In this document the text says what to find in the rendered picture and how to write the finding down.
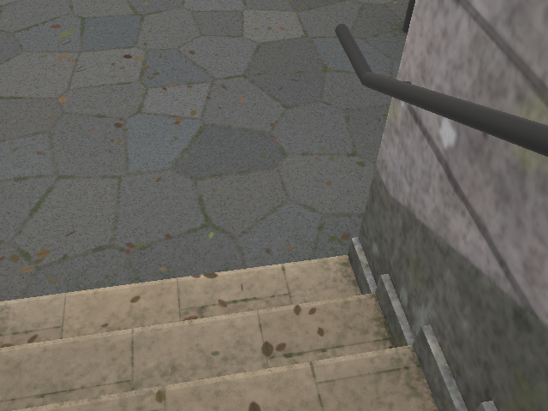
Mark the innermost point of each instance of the stairs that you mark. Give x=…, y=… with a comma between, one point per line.
x=297, y=336

